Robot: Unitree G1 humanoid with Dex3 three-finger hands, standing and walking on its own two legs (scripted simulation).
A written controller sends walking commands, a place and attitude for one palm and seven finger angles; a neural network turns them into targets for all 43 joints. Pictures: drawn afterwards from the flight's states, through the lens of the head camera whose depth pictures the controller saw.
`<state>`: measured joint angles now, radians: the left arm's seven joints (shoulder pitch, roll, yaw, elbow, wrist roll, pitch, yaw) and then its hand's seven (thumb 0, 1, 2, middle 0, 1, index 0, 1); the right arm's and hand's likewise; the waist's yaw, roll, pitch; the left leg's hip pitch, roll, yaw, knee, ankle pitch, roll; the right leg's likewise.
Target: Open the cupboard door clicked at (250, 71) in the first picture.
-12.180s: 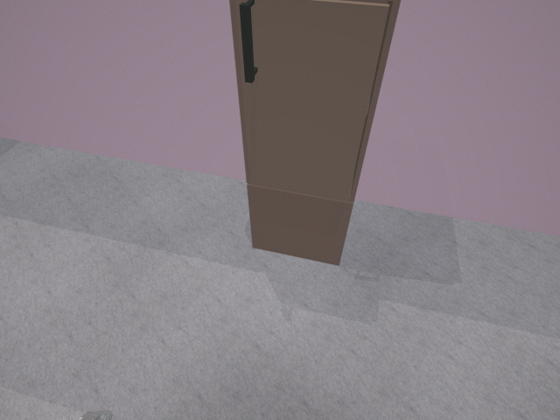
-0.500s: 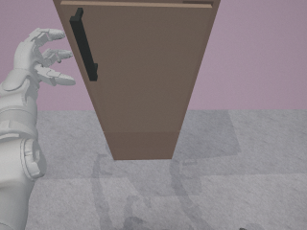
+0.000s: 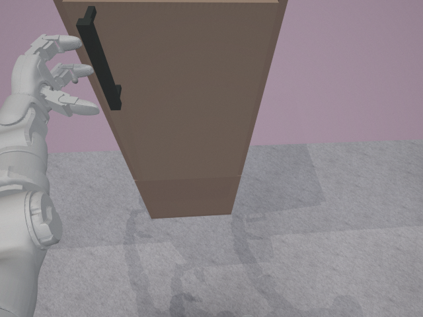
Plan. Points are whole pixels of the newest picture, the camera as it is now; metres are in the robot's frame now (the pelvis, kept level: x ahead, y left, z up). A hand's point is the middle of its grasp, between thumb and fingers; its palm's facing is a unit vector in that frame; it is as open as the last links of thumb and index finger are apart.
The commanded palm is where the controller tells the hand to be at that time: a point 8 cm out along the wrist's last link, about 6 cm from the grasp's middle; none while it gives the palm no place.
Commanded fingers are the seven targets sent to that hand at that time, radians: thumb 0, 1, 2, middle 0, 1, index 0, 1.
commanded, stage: slide the fingers in behind the handle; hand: left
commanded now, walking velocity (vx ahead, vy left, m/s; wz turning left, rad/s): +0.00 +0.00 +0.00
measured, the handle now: (104, 63) +0.54 +0.17 +0.16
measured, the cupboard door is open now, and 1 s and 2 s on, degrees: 0 0 0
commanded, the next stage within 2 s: close the thumb around the handle in 1.36 s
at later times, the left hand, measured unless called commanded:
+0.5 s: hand (90, 83) +0.48 +0.18 +0.17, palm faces -0.02 -1.00 +0.00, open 14.0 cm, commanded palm +0.46 +0.23 +0.16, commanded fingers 0.00 -0.50 0.30 -0.30 -1.20 -0.30 -1.20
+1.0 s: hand (111, 82) +0.49 +0.15 +0.16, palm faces -0.02 -1.00 +0.00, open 14.0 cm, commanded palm +0.47 +0.20 +0.16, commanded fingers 0.00 -0.50 0.30 -0.30 -1.20 -0.30 -1.20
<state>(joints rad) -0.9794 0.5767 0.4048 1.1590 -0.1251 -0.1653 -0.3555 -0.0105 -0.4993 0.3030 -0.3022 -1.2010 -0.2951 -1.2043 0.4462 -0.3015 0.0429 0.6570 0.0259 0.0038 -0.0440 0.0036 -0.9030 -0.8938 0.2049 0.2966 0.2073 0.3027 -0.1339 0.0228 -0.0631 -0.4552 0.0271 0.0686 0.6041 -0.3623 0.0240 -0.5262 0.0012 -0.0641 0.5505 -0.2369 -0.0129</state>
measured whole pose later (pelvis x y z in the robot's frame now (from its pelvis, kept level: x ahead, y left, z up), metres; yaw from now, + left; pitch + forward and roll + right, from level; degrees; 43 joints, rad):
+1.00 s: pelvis -0.01 +0.00 +0.00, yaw +0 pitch +11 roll -1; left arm -0.99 0.42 0.33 1.13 -0.11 -0.17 -0.20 -0.01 -0.50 0.30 -0.30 -1.20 -0.30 -1.20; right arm 0.43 -0.29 0.03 0.67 0.02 -0.04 -0.03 0.00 -0.90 -0.89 0.20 0.30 0.21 0.30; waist -0.12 0.03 -0.06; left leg -0.44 0.02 0.07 0.60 -0.35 0.02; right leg -0.52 0.00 -0.06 0.57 -0.24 -0.02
